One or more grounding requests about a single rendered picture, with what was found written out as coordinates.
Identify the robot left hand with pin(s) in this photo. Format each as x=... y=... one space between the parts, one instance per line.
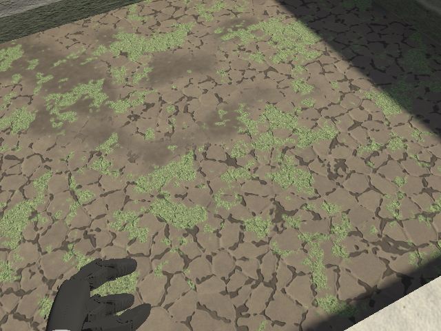
x=73 y=309

